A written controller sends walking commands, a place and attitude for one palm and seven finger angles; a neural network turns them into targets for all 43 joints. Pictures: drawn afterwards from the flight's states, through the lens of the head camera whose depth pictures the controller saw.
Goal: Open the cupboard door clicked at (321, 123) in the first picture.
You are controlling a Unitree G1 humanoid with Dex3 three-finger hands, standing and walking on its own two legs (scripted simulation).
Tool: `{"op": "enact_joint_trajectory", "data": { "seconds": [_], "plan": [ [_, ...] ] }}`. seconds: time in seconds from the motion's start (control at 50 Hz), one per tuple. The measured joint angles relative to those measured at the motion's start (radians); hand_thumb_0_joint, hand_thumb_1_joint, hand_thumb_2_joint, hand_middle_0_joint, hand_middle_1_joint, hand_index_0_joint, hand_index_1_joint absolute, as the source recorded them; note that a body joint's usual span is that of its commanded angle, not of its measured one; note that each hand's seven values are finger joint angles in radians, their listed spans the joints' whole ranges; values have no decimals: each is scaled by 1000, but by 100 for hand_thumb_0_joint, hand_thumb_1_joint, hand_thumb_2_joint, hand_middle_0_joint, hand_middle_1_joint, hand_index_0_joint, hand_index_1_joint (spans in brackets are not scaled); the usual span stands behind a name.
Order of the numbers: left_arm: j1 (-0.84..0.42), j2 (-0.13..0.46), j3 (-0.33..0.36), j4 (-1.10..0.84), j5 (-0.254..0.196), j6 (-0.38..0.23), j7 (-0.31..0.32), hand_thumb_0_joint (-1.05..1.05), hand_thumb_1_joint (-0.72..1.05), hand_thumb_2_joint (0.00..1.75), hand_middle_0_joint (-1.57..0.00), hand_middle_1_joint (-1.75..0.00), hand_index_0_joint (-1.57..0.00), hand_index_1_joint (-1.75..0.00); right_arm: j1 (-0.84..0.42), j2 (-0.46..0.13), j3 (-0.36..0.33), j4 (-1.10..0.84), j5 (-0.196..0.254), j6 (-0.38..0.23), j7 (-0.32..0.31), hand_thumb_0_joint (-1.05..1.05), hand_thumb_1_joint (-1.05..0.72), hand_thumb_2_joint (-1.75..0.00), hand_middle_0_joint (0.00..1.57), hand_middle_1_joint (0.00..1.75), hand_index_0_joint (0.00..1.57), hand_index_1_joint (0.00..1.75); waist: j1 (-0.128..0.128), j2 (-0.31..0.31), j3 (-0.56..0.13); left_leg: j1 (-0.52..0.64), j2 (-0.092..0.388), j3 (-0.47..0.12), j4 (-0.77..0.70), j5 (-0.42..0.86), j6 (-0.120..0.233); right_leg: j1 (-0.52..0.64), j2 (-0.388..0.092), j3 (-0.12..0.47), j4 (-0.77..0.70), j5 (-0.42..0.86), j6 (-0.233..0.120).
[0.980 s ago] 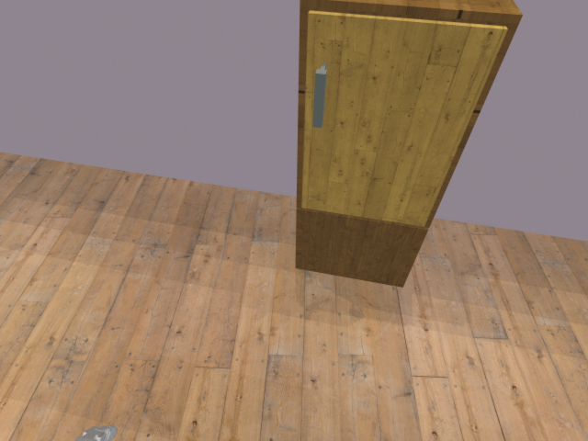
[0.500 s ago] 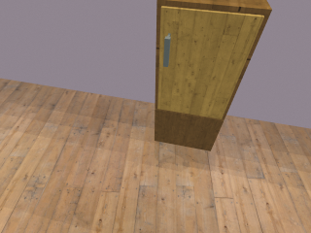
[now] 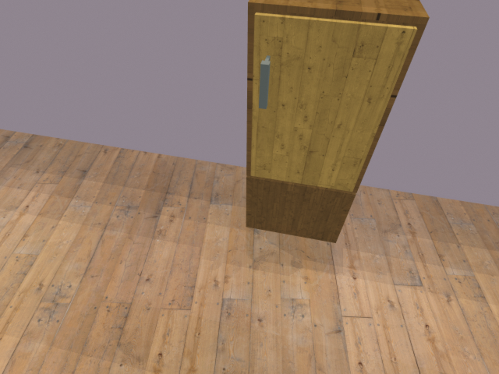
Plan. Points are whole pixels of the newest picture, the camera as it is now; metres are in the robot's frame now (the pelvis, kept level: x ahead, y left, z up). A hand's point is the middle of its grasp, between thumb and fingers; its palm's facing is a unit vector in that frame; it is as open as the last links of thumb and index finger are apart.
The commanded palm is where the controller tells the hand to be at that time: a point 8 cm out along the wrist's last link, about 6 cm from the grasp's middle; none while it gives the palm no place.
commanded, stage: look at it before walking up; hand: left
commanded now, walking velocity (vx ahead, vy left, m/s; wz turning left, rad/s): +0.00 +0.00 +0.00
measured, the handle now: (265, 82) +0.87 +0.01 +0.04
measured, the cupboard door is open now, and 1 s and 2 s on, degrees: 0 0 0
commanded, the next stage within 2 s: turn to face it in 0.46 s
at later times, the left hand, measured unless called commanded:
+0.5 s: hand out of the picture +0.07 +0.25 -0.16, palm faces -0.02 -0.94 -0.34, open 7.4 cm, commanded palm none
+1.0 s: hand out of the picture +0.06 +0.21 -0.17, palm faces -0.09 -0.96 -0.27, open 7.4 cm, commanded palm none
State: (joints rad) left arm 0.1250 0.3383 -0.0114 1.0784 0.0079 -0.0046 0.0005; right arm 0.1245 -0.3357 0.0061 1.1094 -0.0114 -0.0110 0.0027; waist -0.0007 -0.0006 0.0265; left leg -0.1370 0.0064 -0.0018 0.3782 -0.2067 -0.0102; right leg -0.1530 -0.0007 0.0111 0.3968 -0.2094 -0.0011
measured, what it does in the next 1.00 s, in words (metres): stands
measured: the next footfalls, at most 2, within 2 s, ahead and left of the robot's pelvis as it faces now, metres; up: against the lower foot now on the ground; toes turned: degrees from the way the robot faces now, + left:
left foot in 1.66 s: +0.26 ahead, +0.08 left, +0.00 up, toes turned -3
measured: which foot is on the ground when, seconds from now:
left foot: down 0.00-1.00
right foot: down 0.00-1.00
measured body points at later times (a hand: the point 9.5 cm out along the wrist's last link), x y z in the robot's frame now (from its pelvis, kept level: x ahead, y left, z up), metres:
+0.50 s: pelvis +0.00 +0.00 +0.00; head +0.01 +0.00 +0.45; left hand +0.08 +0.30 -0.13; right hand +0.08 -0.29 -0.13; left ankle +0.00 +0.13 -0.74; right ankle +0.00 -0.12 -0.74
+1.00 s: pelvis -0.01 +0.00 -0.01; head +0.00 +0.00 +0.44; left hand +0.07 +0.26 -0.15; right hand +0.04 -0.26 -0.16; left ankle +0.00 +0.13 -0.74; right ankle +0.01 -0.12 -0.74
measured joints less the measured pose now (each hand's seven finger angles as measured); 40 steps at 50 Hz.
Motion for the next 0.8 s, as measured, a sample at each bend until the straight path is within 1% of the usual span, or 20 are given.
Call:
{"op": "enact_joint_trajectory", "data": {
  "seconds": [0.6,0.7,0.8],
  "plan": [
    [13,4,1,12,0,0,1,1,91,90,-20,-30,-20,-30,-9,-4,2,4,3,-1,-3,0,-90,-90,20,29,21,30,7,-1,9,20,-2,-3,-28,8,1,21,-2,-3,-28,7,2],
    [14,3,4,8,1,5,-1,1,91,90,-20,-30,-20,-30,-15,-3,0,-3,2,-2,-5,0,-90,-90,20,29,21,30,13,2,9,21,3,9,-25,5,0,17,3,8,-25,9,1],
    [22,-6,11,-6,2,19,5,1,91,90,-20,-30,-20,-30,-16,8,-5,-24,1,2,-14,0,-91,-90,20,29,21,30,15,4,11,5,12,30,7,-11,-3,-9,12,30,9,1,0]
  ]
}}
